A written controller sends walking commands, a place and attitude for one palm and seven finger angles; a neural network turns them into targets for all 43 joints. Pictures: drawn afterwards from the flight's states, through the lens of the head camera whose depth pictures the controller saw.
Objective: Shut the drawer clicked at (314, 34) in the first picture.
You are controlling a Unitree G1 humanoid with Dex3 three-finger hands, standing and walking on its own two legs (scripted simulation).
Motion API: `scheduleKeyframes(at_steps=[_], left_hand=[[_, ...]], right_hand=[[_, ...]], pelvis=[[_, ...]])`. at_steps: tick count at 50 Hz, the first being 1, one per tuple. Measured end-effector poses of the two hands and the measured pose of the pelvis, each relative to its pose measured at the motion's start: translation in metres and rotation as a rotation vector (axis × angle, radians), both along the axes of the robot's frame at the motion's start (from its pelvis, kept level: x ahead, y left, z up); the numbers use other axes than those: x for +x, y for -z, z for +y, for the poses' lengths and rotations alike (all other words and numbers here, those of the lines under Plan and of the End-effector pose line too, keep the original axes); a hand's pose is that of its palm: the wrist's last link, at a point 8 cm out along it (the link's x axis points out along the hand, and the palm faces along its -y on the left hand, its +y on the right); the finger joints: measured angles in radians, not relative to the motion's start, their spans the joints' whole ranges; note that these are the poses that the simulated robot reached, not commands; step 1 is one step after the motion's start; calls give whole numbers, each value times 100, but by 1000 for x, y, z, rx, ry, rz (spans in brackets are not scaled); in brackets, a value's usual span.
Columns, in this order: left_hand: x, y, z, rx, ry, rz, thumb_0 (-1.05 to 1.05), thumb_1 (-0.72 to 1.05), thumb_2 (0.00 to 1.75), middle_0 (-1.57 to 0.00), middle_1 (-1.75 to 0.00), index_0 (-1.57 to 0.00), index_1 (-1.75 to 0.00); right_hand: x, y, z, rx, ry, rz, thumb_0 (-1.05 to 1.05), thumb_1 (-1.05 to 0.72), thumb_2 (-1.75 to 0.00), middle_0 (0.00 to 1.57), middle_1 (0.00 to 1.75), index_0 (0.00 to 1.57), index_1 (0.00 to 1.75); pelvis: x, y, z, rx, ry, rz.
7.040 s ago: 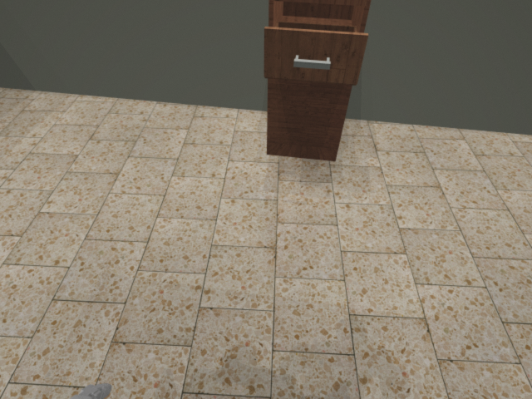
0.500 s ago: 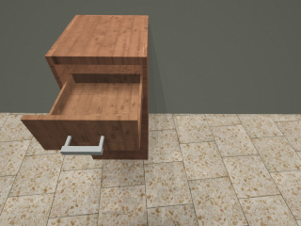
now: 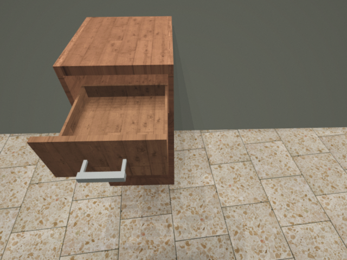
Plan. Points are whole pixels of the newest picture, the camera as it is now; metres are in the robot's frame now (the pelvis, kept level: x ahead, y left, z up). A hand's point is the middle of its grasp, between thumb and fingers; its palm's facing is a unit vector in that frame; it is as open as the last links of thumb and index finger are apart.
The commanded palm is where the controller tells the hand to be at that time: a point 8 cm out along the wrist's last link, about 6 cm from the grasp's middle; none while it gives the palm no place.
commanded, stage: look again from close up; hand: left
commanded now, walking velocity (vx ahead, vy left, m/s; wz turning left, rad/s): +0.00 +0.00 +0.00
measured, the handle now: (103, 170) +0.36 +0.22 -0.04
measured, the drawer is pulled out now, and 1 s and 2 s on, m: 0.30 0.30 0.30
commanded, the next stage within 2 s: shuffle to correct the standing spot in 0.40 s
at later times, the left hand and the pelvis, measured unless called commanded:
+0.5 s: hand out of the picture +0.06 +0.24 -0.17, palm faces -0.02 -0.97 -0.23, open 7.4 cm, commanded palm none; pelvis +0.02 +0.05 +0.00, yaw -2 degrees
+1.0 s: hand out of the picture +0.11 +0.18 -0.17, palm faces +0.07 -0.97 -0.24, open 7.3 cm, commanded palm none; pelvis +0.07 +0.00 +0.00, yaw +4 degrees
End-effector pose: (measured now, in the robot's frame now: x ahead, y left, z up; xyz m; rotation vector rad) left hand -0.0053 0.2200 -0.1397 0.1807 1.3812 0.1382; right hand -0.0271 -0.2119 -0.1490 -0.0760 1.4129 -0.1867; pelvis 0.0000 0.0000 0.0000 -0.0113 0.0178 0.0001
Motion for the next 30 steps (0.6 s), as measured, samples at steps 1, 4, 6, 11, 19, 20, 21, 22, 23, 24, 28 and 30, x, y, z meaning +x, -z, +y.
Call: scheduleKeyframes(at_steps=[1, 4, 6, 11, 19, 20, 21, 22, 23, 24, 28, 30], left_hand=[[6, 0, 6, 7, -1, -17, 1, 91, 90, -20, -30, -20, -30], [28, 0, 23, 22, 2, -70, 1, 91, 90, -20, -30, -20, -30], [43, -1, 33, 28, 7, -106, 1, 91, 90, -20, -30, -20, -30], [72, -8, 51, 39, 25, -170, 1, 91, 90, -20, -30, -20, -29], [78, -10, 64, 38, 41, -151, 1, 91, 90, -20, -30, -20, -29], [76, -9, 64, 35, 41, -140, 1, 91, 90, -20, -30, -20, -29], [73, -8, 64, 32, 40, -130, 1, 91, 90, -20, -30, -20, -29], [70, -7, 64, 29, 38, -118, 1, 91, 90, -20, -30, -20, -29], [66, -7, 64, 25, 36, -106, 1, 91, 90, -20, -30, -20, -29], [63, -6, 64, 21, 34, -94, 1, 91, 90, -20, -30, -20, -29], [46, -2, 61, 5, 26, -44, 1, 91, 90, -20, -30, -20, -29], [38, 0, 59, -4, 22, -15, 1, 91, 90, -20, -30, -20, -29]], right_hand=[[7, 0, -1, -9, -1, -17, 0, -91, -90, 20, 30, 20, 30], [27, -5, -3, -39, -11, -70, 0, -91, -90, 20, 30, 20, 30], [39, -8, -3, -57, -23, -99, 0, -91, -90, 20, 30, 20, 30], [65, -13, 3, -81, -51, -151, 0, -91, -90, 19, 30, 19, 30], [81, -12, 25, -62, -68, -165, 0, -91, -90, 20, 30, 20, 30], [81, -11, 27, -60, -68, -160, 0, -91, -90, 20, 30, 20, 30], [79, -11, 29, -60, -66, -153, 0, -91, -90, 20, 30, 20, 30], [77, -11, 30, -59, -65, -145, 0, -92, -90, 20, 30, 20, 30], [75, -10, 32, -57, -65, -136, 0, -92, -90, 20, 30, 20, 30], [72, -10, 33, -56, -63, -126, 0, -92, -90, 20, 30, 20, 30], [58, -8, 39, -48, -54, -83, 0, -92, -90, 20, 30, 20, 30], [50, -8, 42, -43, -46, -59, 0, -91, -90, 20, 30, 20, 30]], pelvis=[[2, 1, 2, -4, -1, 1], [9, 1, 10, -5, 1, -2], [13, 0, 15, -5, 5, -7], [19, -2, 29, -2, 13, -25], [21, -3, 46, 2, 26, -46], [21, -3, 47, 2, 27, -48], [21, -3, 49, 3, 27, -50], [21, -3, 50, 3, 28, -52], [21, -3, 52, 3, 29, -54], [21, -4, 53, 4, 29, -56], [20, -4, 56, 4, 31, -64], [22, -3, 56, 6, 30, -67]])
